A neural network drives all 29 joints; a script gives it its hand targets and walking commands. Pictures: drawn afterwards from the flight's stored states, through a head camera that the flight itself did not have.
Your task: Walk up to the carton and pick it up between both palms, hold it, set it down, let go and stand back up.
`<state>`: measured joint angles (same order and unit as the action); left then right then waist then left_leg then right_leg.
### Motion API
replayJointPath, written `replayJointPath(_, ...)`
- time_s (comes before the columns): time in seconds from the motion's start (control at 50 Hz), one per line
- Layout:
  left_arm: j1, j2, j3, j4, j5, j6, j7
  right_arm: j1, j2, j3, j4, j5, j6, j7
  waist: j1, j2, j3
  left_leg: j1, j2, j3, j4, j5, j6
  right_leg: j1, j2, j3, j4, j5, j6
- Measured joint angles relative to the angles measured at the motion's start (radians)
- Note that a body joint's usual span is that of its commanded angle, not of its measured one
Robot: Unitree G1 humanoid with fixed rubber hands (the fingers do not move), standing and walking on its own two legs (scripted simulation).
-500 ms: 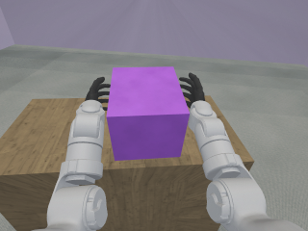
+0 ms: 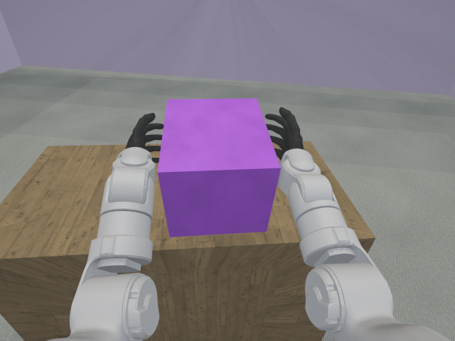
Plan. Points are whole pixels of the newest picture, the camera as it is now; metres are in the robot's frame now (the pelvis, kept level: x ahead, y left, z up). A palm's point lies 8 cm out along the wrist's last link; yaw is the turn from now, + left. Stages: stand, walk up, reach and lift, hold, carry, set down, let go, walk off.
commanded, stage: hold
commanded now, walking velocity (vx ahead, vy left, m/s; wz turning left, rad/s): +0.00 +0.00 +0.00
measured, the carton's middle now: (215, 163) +0.39 +0.02 +0.18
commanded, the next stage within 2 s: set down in 0.68 s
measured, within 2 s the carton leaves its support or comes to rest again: neither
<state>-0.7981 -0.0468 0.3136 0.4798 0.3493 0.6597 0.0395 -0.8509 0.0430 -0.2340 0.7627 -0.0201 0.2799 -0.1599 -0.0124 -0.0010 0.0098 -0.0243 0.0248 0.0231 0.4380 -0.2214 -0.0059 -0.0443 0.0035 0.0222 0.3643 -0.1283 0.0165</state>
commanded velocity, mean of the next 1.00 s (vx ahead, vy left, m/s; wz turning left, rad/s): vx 0.00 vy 0.00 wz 0.00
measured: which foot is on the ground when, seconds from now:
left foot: down 0.00-1.00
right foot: down 0.00-1.00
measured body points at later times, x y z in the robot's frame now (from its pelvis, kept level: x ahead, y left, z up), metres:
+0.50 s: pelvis +0.00 +0.00 +0.00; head -0.08 +0.01 +0.44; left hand +0.38 +0.15 +0.22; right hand +0.39 -0.12 +0.22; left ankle +0.03 +0.12 -0.74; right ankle +0.06 -0.13 -0.74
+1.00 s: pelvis +0.00 +0.00 +0.00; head -0.07 +0.01 +0.44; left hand +0.39 +0.15 +0.22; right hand +0.40 -0.12 +0.24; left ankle +0.03 +0.12 -0.74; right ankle +0.06 -0.13 -0.74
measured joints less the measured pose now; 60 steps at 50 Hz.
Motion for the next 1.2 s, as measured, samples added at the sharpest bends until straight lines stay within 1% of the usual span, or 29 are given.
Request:
replayJointPath(0.74,0.000,-0.004,-0.002,-0.018,0.003,0.006,-0.003,0.005,0.000,0.001,-0.013,0.008,-0.008,-0.002,0.000,-0.002,0.005,0.004,0.000,0.000,-0.001,0.000,0.000,0.004,0.000,0.000,0.000,0.000,0.000)
replayJointPath(0.82,0.000,-0.004,-0.001,-0.026,0.002,-0.010,-0.001,0.004,0.000,0.003,-0.013,0.009,-0.031,-0.002,0.000,-0.002,0.005,0.004,0.000,0.000,-0.001,0.001,0.000,0.004,0.000,0.000,0.000,0.001,0.000)
replayJointPath(0.9,0.000,-0.005,0.008,-0.020,0.002,-0.061,-0.004,0.002,0.000,0.003,-0.014,0.009,-0.073,-0.002,0.000,-0.002,0.005,0.004,0.000,0.000,-0.001,0.001,0.000,0.004,0.000,0.000,0.000,0.000,0.000)
replayJointPath(0.96,-0.005,-0.015,0.039,0.022,0.028,-0.116,-0.024,-0.010,0.000,-0.017,0.008,-0.010,-0.116,0.009,0.000,-0.002,0.005,0.005,0.000,0.000,-0.002,0.000,0.000,0.004,0.000,0.000,0.000,-0.002,0.000)
replayJointPath(1.02,-0.006,-0.023,0.066,0.082,0.055,-0.145,-0.042,-0.015,0.000,-0.040,0.047,-0.038,-0.158,0.028,0.000,-0.006,0.005,0.008,0.000,0.000,-0.009,-0.001,0.000,0.004,0.000,-0.001,0.000,-0.006,0.000)
replayJointPath(1.1,-0.006,-0.025,0.074,0.145,0.063,-0.165,-0.037,-0.014,0.000,-0.052,0.088,-0.052,-0.220,0.040,0.000,-0.009,0.011,0.014,0.000,0.000,-0.022,-0.001,0.000,0.004,0.000,-0.001,0.000,-0.013,0.000)
replayJointPath(1.2,-0.006,-0.025,0.074,0.147,0.063,-0.218,-0.030,-0.012,0.000,-0.054,0.100,-0.052,-0.288,0.041,0.000,-0.009,0.025,0.020,0.000,0.000,-0.036,-0.004,0.000,0.004,0.000,-0.002,0.000,-0.024,0.000)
